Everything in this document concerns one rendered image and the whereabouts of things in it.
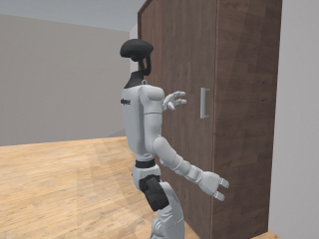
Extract left robot hand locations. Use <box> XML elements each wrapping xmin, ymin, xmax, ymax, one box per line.
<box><xmin>164</xmin><ymin>91</ymin><xmax>187</xmax><ymax>111</ymax></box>

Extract left robot forearm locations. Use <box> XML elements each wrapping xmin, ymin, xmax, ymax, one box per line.
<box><xmin>161</xmin><ymin>101</ymin><xmax>167</xmax><ymax>112</ymax></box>

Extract right robot hand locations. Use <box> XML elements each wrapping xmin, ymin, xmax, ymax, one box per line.
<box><xmin>198</xmin><ymin>171</ymin><xmax>229</xmax><ymax>201</ymax></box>

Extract robot right upper arm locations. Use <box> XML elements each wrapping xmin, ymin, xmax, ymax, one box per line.
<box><xmin>140</xmin><ymin>86</ymin><xmax>164</xmax><ymax>155</ymax></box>

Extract right robot forearm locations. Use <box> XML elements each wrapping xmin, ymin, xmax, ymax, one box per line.
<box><xmin>153</xmin><ymin>137</ymin><xmax>203</xmax><ymax>184</ymax></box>

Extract handle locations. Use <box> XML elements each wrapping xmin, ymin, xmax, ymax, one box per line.
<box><xmin>200</xmin><ymin>88</ymin><xmax>210</xmax><ymax>119</ymax></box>

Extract wardrobe door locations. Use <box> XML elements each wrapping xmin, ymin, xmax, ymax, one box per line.
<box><xmin>142</xmin><ymin>0</ymin><xmax>162</xmax><ymax>180</ymax></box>
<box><xmin>161</xmin><ymin>0</ymin><xmax>217</xmax><ymax>239</ymax></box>

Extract humanoid robot head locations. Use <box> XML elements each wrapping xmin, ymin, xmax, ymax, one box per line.
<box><xmin>120</xmin><ymin>39</ymin><xmax>154</xmax><ymax>89</ymax></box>

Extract robot torso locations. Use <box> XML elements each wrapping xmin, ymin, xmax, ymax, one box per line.
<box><xmin>121</xmin><ymin>80</ymin><xmax>161</xmax><ymax>194</ymax></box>

